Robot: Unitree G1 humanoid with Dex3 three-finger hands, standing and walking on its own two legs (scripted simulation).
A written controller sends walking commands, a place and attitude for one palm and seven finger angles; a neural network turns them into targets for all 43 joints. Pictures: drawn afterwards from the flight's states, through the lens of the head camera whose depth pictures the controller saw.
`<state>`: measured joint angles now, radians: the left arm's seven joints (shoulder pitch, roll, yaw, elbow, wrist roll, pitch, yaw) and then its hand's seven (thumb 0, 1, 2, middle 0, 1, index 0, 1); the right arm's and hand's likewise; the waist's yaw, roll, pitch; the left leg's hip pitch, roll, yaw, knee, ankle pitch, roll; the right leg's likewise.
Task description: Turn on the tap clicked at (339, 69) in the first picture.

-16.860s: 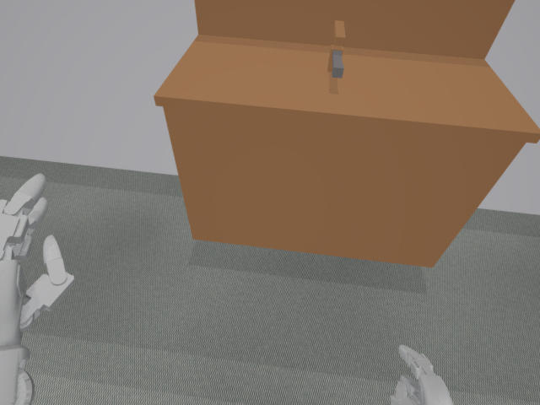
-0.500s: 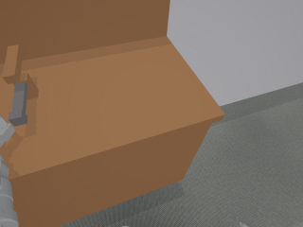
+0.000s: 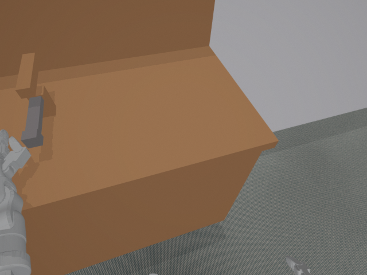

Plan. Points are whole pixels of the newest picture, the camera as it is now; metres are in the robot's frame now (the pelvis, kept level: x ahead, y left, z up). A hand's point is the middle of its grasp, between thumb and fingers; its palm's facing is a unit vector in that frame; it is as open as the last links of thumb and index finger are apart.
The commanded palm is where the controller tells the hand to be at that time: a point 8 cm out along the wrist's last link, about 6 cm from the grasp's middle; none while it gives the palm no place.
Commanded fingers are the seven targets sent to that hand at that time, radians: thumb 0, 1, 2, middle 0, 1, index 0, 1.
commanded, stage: push the lever round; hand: left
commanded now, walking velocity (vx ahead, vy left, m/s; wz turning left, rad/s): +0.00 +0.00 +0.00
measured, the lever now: (32, 138) +0.36 +0.34 +0.10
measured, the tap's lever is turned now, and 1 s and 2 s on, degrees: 0 22 45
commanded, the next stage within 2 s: none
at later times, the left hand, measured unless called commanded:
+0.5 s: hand (33, 150) +0.34 +0.33 +0.08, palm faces +0.58 -0.81 -0.09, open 7.8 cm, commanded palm +0.30 +0.36 +0.09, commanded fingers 0.00 0.90 0.90 -0.15 -0.15 -0.15 -0.15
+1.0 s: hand (59, 142) +0.36 +0.29 +0.08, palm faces +0.66 -0.75 -0.08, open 7.8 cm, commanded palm +0.32 +0.31 +0.09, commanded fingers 0.00 0.90 0.90 -0.15 -0.15 -0.15 -0.15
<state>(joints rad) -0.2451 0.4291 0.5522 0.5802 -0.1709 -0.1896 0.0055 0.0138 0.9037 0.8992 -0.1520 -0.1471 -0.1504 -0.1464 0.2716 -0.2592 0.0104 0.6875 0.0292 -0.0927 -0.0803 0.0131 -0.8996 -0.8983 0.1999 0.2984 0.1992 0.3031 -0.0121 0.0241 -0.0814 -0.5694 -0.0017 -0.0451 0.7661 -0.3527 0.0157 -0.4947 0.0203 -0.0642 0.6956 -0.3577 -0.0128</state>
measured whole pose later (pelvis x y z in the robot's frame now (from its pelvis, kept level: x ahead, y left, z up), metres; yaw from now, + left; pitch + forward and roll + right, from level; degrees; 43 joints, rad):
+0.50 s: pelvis +0.00 -0.01 +0.00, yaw +0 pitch +9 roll -2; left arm -0.26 0.40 0.52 0.57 -0.16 -0.20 0.06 0.02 0.91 0.90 -0.15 -0.15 -0.15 -0.15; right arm 0.27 -0.26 0.01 0.71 0.03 -0.08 -0.08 0.01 -0.90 -0.90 0.20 0.30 0.20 0.30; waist -0.01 0.03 -0.08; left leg -0.57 0.00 -0.06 0.77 -0.35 0.01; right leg -0.50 0.02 -0.07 0.70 -0.36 -0.02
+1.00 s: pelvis +0.00 -0.01 +0.00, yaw +1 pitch +9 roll -2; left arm -0.34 0.29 0.43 0.58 -0.08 -0.18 0.31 0.01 0.89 0.89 -0.15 -0.15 -0.15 -0.15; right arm 0.25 -0.24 0.01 0.71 0.00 -0.06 -0.06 0.01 -0.90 -0.90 0.20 0.30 0.20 0.30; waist -0.02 0.03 -0.09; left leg -0.57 0.00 -0.06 0.77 -0.35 0.00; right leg -0.50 0.02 -0.08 0.72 -0.37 -0.03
